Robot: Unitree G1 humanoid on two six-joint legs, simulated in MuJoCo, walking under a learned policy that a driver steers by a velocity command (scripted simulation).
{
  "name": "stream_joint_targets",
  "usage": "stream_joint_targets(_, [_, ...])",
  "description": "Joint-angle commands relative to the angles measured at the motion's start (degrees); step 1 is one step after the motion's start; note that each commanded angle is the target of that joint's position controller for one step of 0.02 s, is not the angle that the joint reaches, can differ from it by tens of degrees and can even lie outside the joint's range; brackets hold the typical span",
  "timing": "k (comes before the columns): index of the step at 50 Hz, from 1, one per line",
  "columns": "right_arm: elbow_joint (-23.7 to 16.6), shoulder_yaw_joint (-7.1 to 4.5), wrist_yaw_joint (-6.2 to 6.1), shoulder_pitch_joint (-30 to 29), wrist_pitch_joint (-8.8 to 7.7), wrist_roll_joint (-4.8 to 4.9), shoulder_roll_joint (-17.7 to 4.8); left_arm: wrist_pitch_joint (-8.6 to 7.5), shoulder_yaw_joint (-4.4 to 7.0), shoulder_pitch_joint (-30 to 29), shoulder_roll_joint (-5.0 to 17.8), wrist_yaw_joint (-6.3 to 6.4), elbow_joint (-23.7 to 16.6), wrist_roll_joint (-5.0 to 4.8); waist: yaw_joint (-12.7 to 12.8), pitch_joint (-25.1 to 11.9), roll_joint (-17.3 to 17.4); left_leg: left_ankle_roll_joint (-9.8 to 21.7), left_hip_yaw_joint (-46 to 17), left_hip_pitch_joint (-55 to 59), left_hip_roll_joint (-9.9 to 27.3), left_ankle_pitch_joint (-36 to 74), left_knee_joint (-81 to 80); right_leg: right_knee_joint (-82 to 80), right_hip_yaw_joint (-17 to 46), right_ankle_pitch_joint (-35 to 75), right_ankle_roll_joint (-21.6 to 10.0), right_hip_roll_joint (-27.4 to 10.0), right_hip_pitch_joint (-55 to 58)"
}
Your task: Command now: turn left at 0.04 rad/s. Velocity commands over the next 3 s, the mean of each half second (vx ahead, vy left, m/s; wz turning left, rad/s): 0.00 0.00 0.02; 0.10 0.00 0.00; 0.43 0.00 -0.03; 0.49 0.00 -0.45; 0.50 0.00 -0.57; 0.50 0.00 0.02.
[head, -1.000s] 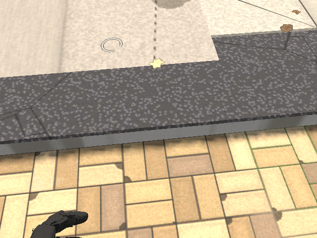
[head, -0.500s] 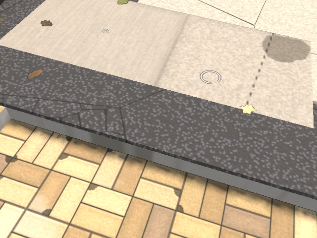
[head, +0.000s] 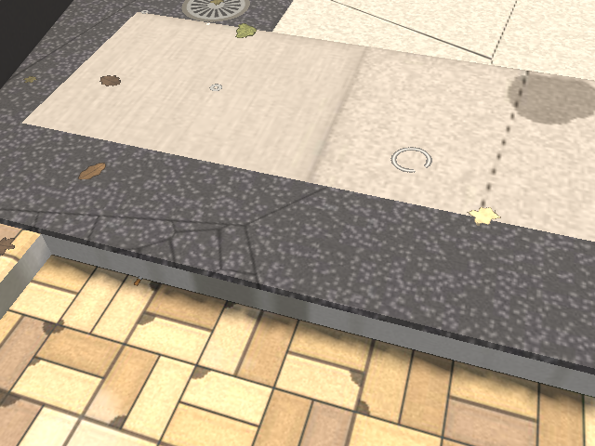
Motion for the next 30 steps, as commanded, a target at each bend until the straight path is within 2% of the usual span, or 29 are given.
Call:
stream_joint_targets(1, [0.1, -1.27, -0.45, 0.4, -0.75, 0.11, -5.1, -0.52, 1.41, 1.7, 6.3, 0.35, -0.5, 0.08, 0.5, 0.7, -1.7, 0.9, -6.6, 0.7, 5.8, 4.9, -3.8, -5.8, 6.9, 3.7, -1.6, -6.7, -2.2])
stream_joint_targets(7, [4.8, -1.16, -0.8, 1.9, -0.69, 0.15, -5.1, -0.67, 1.25, 1.6, 6.0, 0.52, 2.9, 0.1, 0.4, 1.0, -0.6, 0.7, -6.7, 1.2, 6.2, 4.8, -4.8, -6.3, 6.9, 3.1, -2.0, -6.5, -2.1])
stream_joint_targets(15, [9.6, -0.58, -1.16, 3.5, -0.58, 0.2, -4.4, -0.72, 0.55, 2.8, 4.6, 0.72, 7.2, 0.07, 0.0, 1.6, -0.9, 0.7, -6.6, 1.7, 6.5, 4.6, -5.1, -6.6, 6.7, 2.9, -2.0, -6.1, -2.7])
stream_joint_targets(30, [14.3, 0.45, -1.52, 5.1, -0.59, 0.3, -1.8, -0.85, -0.53, 6.3, 2.2, 1.17, 12.4, 0.06, 0.0, 2.5, -0.9, 0.6, -6.0, 1.3, 6.7, 4.9, -4.6, -6.1, 6.5, 3.6, -1.9, -5.6, -3.5])
Next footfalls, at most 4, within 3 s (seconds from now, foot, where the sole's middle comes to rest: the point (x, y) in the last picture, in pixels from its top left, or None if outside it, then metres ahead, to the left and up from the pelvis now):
1.48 right None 0.44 -0.05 -0.78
2.02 left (288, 357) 0.75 0.07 -0.78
2.54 right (417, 280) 0.91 -0.26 -0.68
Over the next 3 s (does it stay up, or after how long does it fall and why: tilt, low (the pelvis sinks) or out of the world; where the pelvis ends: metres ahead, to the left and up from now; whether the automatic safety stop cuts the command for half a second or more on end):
stays up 1.00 -0.29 0.09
